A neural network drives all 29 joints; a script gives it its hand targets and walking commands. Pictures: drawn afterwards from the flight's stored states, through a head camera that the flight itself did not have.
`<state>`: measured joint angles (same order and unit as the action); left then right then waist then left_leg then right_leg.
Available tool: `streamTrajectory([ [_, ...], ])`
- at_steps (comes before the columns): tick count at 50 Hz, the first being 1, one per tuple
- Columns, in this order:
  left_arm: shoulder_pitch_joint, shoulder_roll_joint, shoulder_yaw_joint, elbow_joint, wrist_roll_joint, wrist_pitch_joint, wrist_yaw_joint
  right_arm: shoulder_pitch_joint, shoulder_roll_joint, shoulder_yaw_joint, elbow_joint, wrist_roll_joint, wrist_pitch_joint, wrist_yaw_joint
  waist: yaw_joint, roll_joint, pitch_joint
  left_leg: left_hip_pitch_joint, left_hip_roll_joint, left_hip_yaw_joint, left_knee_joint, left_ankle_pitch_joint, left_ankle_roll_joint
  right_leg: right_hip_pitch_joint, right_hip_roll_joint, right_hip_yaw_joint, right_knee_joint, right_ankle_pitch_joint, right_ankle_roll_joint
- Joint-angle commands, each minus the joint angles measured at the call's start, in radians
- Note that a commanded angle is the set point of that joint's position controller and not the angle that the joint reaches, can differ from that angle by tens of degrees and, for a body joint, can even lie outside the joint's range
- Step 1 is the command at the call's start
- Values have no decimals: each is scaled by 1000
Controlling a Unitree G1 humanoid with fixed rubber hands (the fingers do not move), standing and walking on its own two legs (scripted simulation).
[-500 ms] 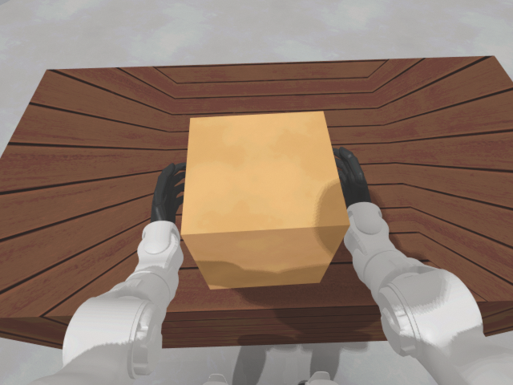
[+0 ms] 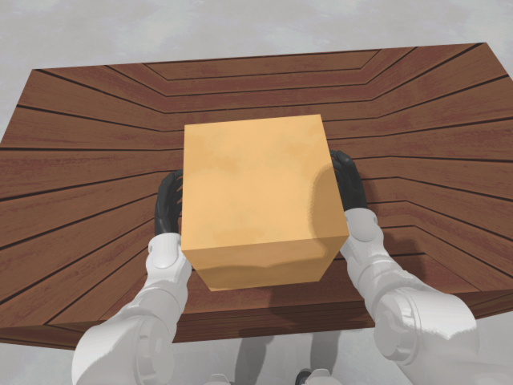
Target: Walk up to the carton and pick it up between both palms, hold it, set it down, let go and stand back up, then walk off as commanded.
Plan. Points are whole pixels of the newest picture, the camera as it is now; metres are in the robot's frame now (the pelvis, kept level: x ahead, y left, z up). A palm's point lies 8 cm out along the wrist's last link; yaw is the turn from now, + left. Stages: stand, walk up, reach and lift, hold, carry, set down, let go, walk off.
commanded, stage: reach and lift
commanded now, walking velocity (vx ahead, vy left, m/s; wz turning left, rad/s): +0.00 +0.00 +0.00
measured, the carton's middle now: (259, 212) +0.42 +0.01 -0.04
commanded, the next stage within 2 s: none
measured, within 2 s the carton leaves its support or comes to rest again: leaves its support in 1.64 s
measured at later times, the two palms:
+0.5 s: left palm (169, 222) +0.39 +0.16 -0.02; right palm (351, 201) +0.42 -0.14 -0.01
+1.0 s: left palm (169, 222) +0.39 +0.16 -0.02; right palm (351, 201) +0.42 -0.14 -0.01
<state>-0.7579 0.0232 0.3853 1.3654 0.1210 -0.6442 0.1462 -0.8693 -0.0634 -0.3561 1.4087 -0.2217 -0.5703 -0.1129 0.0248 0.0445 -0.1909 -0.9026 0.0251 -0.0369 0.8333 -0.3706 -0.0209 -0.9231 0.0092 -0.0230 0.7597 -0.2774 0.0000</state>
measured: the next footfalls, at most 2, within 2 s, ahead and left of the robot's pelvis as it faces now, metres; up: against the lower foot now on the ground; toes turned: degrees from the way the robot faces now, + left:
none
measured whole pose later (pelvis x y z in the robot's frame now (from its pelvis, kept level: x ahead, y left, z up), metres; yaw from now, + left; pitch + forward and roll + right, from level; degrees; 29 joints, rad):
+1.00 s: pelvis +0.02 +0.00 +0.02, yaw +1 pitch +25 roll -2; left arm -0.70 0.01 0.43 1.38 0.19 -0.73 0.13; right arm -0.77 -0.03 -0.45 1.40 -0.33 -0.70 -0.13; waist 0.02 0.05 -0.18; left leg -0.81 0.03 -0.05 0.72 -0.35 -0.03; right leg -0.82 0.02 -0.04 0.63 -0.25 -0.01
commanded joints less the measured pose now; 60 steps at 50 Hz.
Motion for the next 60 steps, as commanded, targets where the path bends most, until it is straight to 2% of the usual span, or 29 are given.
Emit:
streamTrajectory([
  [1,-386,-479,-181,16,183,-33,-155,-291,626,158,16,-236,-44,163,-3,-17,-500,227,-37,107,-76,443,-44,461,22,-52,-55,336,-30],
  [8,-332,-479,-164,49,212,-59,-153,-221,639,142,69,-289,-66,173,2,-21,-451,215,-33,111,-111,454,-38,487,26,-58,-88,353,-28],
  [19,-288,-494,-170,49,216,-82,-156,-174,655,158,87,-305,-99,163,-3,-35,-445,199,-35,107,-132,498,-35,561,25,-56,-95,460,-17],
  [24,-270,-492,-163,58,224,-87,-158,-160,652,155,105,-309,-110,159,-3,-39,-415,185,-35,104,-142,484,-31,572,22,-56,-101,461,-15],
  [49,-256,-502,-165,69,218,-78,-146,-160,644,161,127,-297,-118,143,7,-33,-421,187,-29,97,-154,450,-27,555,22,-61,-121,427,-18],
  [60,-311,-544,-237,50,172,-113,-142,-203,640,223,101,-264,-169,128,-3,-23,-512,238,-26,89,-142,537,-41,577,36,-68,-112,529,-11],
])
